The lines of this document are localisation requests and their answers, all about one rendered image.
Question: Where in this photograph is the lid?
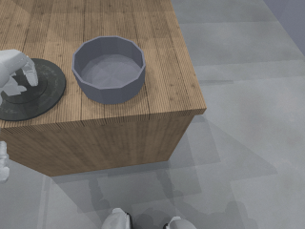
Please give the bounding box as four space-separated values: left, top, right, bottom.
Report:
0 58 67 122

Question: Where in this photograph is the robot left forearm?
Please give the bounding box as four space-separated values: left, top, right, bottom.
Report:
0 63 10 132

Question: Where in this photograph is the pot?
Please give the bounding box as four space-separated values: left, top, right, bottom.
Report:
71 35 146 105

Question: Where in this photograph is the table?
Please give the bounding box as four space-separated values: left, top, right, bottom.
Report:
0 0 207 177

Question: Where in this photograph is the robot right shin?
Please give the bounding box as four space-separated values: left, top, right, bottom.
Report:
170 217 181 223

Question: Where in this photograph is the robot left upper arm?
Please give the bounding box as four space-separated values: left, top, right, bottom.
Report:
0 140 10 184

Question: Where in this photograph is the robot left hand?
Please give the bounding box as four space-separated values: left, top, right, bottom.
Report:
0 49 38 96

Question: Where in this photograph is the robot left thigh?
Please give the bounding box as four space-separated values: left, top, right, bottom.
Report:
100 212 131 229

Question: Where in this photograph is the knob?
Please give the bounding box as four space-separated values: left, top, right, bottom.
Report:
12 74 31 89

